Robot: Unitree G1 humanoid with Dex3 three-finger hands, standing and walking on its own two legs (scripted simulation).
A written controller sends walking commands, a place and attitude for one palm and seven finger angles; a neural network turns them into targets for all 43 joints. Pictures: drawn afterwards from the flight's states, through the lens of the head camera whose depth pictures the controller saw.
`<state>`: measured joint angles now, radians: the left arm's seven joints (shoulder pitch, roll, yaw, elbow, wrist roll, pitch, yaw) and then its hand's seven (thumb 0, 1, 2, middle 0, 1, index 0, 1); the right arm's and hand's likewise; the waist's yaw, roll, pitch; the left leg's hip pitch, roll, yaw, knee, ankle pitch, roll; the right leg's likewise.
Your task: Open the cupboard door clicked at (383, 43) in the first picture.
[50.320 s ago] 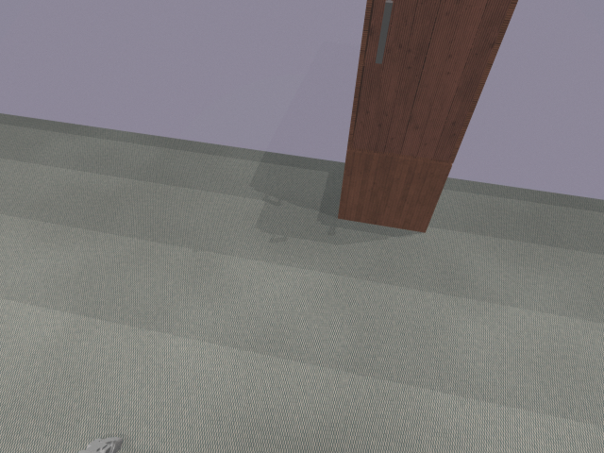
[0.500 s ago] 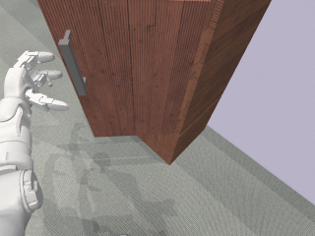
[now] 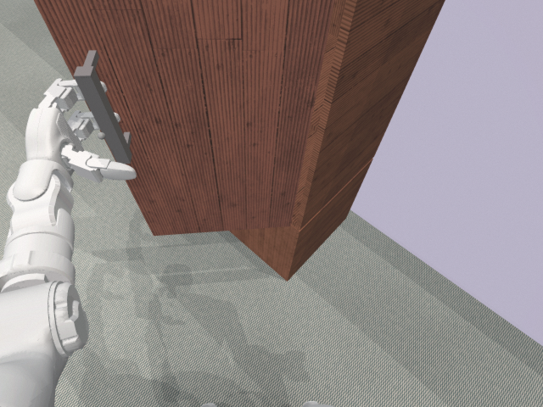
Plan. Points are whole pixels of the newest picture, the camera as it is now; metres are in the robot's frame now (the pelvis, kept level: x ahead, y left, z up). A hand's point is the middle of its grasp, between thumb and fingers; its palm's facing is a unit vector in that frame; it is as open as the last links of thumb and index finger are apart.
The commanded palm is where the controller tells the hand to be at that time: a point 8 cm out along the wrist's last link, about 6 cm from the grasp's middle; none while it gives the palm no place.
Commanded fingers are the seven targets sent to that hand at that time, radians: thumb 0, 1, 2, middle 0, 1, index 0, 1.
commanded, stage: slide the fingers in behind the handle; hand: left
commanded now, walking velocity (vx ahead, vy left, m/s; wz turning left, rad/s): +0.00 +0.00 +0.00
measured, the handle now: (109, 112) +0.53 +0.22 +0.12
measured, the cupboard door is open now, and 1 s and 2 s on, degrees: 49 49 64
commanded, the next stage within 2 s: close the thumb around the handle in 0.62 s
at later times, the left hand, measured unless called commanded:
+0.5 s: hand (111, 136) +0.48 +0.21 +0.12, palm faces +0.05 -1.00 +0.00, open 14.0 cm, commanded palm +0.45 +0.25 +0.12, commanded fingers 0.00 -0.50 0.30 -0.30 -1.20 -0.30 -1.20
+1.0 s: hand (116, 137) +0.48 +0.20 +0.12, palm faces +0.04 -1.00 +0.00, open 11.8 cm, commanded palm +0.45 +0.25 +0.12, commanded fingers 0.00 0.34 0.66 -0.36 -1.29 -0.36 -1.29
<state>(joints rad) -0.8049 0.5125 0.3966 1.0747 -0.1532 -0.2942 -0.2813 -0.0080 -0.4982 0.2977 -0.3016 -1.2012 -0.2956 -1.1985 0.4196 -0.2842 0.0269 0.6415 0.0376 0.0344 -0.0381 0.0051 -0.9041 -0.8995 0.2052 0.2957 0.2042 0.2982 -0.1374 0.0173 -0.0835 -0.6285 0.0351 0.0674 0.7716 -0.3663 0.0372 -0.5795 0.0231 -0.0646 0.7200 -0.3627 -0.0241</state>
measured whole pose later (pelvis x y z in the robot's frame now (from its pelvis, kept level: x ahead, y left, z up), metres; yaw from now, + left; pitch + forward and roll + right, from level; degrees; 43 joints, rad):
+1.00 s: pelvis +0.01 +0.00 +0.00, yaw +0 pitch +12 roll -2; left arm -0.81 0.45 0.35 1.07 -0.14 -0.28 -0.23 -0.01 -0.15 0.45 -0.33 -1.24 -0.32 -1.24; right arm 0.38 -0.27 0.02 0.64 0.04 0.04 -0.03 0.00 -0.90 -0.90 0.21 0.30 0.20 0.30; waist -0.12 0.02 -0.09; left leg -0.61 0.03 0.06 0.77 -0.38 0.04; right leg -0.56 0.02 -0.06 0.72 -0.37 -0.02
